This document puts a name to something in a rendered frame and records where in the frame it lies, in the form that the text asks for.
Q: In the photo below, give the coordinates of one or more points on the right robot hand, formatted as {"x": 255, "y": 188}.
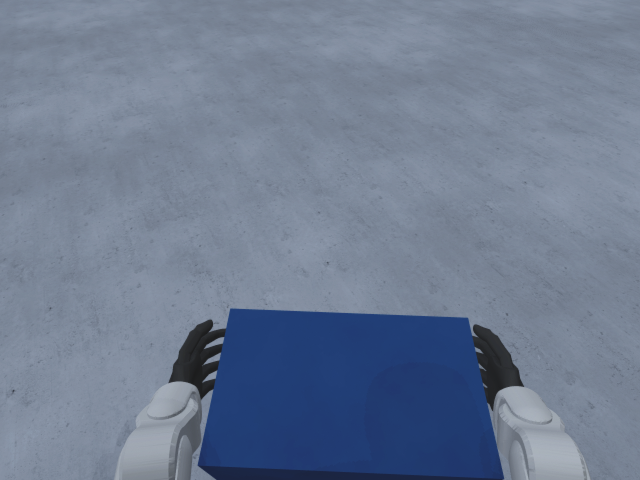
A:
{"x": 496, "y": 360}

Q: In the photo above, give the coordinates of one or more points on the left robot hand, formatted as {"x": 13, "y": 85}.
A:
{"x": 192, "y": 355}

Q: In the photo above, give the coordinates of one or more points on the right robot forearm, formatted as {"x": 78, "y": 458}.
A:
{"x": 532, "y": 438}

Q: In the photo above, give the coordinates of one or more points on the carton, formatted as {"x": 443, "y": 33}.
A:
{"x": 304, "y": 395}

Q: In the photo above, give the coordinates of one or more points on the left robot forearm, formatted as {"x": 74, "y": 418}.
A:
{"x": 166, "y": 436}

